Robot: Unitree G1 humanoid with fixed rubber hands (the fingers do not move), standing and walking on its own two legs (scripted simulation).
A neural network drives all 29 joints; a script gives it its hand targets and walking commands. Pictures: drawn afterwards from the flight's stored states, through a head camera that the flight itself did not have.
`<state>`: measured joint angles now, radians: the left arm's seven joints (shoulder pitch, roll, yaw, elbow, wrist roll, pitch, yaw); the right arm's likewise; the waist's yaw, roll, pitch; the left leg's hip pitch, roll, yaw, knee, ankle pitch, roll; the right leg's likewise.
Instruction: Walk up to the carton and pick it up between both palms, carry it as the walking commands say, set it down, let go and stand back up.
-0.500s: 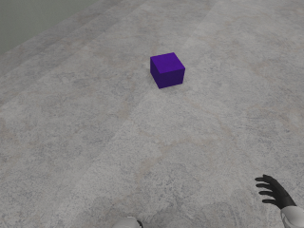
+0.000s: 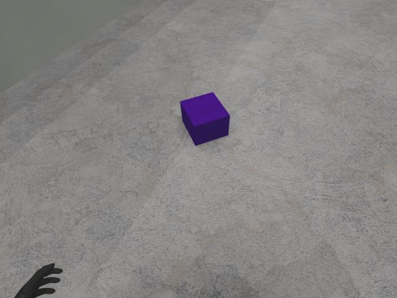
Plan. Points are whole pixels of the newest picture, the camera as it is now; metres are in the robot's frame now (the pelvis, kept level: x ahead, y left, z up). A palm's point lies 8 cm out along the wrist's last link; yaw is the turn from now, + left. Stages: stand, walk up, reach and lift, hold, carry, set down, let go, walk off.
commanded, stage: walk up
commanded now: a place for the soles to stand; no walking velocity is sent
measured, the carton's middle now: (204, 118) +1.28 +0.02 -0.67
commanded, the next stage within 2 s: none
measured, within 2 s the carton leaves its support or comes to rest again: neither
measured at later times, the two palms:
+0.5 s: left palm (69, 207) +0.33 +0.35 -0.08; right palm (355, 219) +0.29 -0.33 -0.05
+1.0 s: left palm (80, 162) +0.48 +0.37 -0.08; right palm (313, 136) +0.56 -0.31 -0.06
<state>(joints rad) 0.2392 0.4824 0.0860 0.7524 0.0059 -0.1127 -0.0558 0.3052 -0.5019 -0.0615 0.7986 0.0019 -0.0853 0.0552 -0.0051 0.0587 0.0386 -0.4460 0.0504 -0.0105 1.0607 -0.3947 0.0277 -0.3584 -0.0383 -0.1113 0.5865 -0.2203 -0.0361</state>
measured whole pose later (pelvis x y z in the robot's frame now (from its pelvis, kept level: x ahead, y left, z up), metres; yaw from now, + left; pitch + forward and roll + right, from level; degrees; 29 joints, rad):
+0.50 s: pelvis +0.23 +0.03 +0.01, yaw -2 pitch -1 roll +1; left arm 0.28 0.47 0.06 0.80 0.01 -0.08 -0.08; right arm 0.29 -0.49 -0.08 0.76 0.00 -0.10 0.06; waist -0.03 -0.04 0.04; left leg -0.21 0.03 0.12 0.49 -0.26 0.03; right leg -0.51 -0.11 -0.04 0.77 -0.26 -0.01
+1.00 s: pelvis +0.44 +0.02 -0.01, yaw -1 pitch -1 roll +0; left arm 0.38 0.51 0.07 0.77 0.00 -0.08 -0.05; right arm 0.23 -0.49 -0.08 0.78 -0.02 -0.10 0.07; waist 0.05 -0.01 0.03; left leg -0.41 0.04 0.07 0.60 -0.17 0.03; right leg -0.25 -0.08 -0.08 0.73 -0.43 -0.02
